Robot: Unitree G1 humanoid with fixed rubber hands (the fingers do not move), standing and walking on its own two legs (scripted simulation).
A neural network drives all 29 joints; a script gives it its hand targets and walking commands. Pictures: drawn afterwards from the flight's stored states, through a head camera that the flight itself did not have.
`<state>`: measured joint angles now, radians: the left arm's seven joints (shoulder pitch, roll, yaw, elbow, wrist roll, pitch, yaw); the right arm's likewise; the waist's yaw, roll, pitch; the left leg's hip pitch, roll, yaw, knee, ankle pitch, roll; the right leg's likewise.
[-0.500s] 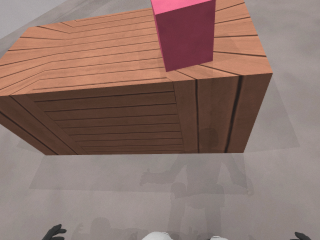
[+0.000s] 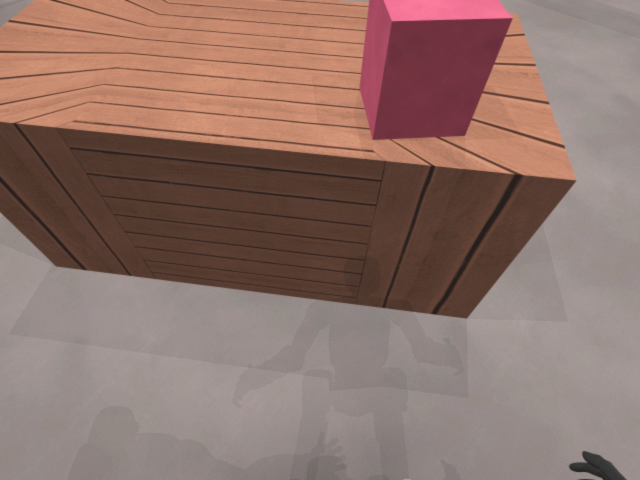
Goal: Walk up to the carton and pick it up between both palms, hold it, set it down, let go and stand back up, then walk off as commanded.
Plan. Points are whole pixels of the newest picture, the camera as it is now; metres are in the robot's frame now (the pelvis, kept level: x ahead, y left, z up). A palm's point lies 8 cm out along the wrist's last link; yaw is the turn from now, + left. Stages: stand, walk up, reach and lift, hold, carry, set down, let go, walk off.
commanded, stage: walk off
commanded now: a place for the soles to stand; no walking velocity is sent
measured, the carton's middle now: (421, 59) +0.91 -0.15 +0.03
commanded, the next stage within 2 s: stand in 0.44 s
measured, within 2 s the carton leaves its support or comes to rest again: neither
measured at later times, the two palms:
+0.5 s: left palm out of the picture +0.11 +0.26 -0.06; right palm out of the picture +0.16 -0.38 -0.13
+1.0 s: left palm out of the picture +0.13 +0.29 -0.11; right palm (624, 450) +0.19 -0.35 -0.09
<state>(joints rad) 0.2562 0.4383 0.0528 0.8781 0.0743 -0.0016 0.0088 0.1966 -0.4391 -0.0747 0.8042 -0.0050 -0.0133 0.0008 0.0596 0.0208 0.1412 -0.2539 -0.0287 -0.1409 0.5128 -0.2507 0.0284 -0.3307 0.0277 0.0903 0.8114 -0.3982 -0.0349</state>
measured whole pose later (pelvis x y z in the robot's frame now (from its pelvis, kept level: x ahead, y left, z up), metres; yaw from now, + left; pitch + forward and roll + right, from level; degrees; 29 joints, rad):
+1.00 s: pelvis +0.06 -0.03 -0.01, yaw +0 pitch -2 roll +0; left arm 0.17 0.40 0.05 0.92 0.07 -0.03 -0.01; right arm 0.15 -0.43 -0.07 0.84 -0.01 -0.01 0.01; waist 0.06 0.00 0.09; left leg -0.25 -0.03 -0.12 0.51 -0.23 -0.02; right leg -0.19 0.02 0.05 0.51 -0.30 -0.02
